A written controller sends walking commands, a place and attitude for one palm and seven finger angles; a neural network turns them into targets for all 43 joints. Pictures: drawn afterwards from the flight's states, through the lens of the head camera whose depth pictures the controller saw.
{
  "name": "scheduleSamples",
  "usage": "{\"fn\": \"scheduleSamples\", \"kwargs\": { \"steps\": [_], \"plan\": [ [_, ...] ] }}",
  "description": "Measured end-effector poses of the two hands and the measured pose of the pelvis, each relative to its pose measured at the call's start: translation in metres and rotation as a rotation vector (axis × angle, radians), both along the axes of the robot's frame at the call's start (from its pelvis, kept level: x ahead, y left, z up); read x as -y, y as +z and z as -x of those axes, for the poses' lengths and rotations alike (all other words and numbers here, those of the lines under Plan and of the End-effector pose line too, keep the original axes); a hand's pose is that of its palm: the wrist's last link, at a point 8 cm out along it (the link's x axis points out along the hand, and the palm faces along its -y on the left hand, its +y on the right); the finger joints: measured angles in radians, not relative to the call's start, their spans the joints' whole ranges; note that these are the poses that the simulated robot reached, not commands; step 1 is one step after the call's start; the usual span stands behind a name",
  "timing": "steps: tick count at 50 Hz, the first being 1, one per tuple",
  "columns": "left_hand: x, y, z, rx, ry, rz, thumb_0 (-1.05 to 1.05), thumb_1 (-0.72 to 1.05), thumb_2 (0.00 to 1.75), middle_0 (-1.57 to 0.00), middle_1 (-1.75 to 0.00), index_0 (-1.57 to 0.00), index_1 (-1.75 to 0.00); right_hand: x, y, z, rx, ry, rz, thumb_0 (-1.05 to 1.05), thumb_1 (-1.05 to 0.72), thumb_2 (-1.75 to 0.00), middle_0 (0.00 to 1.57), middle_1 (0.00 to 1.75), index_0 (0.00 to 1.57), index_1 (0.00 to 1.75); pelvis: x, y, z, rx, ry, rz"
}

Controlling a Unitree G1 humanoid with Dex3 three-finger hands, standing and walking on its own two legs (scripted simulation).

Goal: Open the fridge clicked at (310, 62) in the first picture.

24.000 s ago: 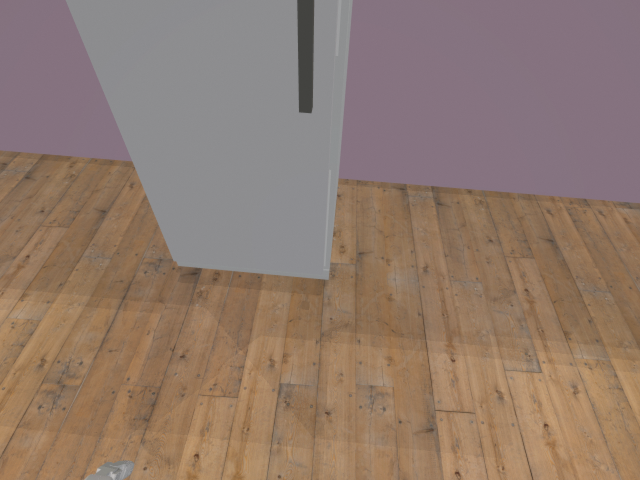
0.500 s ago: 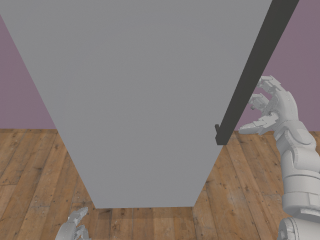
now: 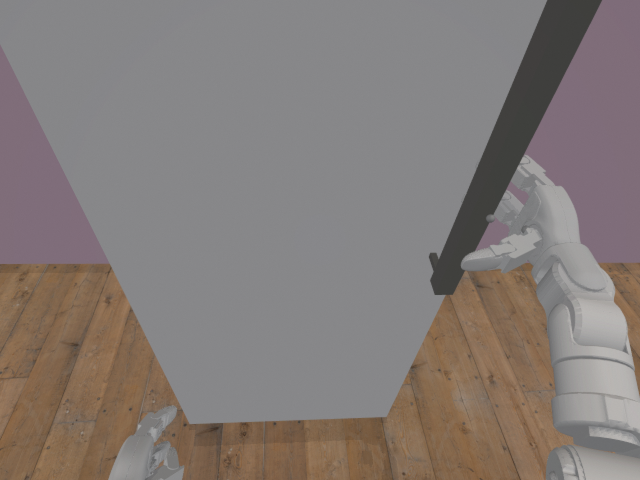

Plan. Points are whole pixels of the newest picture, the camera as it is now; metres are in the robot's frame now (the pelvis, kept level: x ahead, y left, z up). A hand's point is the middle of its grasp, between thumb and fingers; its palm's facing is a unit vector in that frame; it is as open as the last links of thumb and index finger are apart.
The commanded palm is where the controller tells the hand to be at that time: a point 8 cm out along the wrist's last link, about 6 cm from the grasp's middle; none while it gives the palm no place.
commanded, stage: slide the fingers in behind the handle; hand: right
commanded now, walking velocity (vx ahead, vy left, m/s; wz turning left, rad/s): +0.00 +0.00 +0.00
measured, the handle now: (491, 149) +0.43 -0.15 +0.25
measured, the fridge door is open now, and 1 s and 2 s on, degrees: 0 0 0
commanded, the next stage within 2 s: grip the handle and tug to test in 0.84 s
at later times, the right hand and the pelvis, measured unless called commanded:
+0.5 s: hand (476, 216) +0.38 -0.15 +0.19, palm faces -0.08 +1.00 -0.01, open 14.0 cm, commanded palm +0.36 -0.19 +0.18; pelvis +0.00 +0.00 +0.00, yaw +0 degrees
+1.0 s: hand (478, 216) +0.38 -0.15 +0.19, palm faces -0.07 +1.00 -0.01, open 13.9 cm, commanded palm +0.36 -0.20 +0.18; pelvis +0.00 +0.00 +0.00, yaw +0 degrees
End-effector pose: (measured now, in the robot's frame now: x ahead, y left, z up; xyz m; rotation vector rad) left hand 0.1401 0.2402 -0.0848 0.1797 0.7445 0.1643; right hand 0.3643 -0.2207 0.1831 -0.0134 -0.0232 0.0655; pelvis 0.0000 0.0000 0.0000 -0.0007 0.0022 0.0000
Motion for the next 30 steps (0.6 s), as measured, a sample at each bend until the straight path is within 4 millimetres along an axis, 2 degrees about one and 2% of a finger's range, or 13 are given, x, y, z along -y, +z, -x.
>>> {"fn": "scheduleSamples", "kwargs": {
  "steps": [9,30],
  "plan": [
    [0.000,-0.001,-0.002,-0.004,-0.007,0.003,0.01,0.91,0.90,-0.20,-0.30,-0.20,-0.30,-0.010,0.003,0.006,0.012,0.011,-0.001,-0.01,0.50,-0.30,0.31,1.20,0.30,1.20,-0.001,0.000,0.001,0.007,-0.004,0.001],
    [0.001,0.000,0.002,-0.008,0.002,0.006,0.01,0.91,0.89,-0.20,-0.30,-0.20,-0.30,-0.020,0.001,0.003,-0.003,0.010,0.001,-0.01,0.50,-0.30,0.31,1.20,0.30,1.20,-0.001,0.001,0.004,0.012,0.002,0.001]
  ]
}}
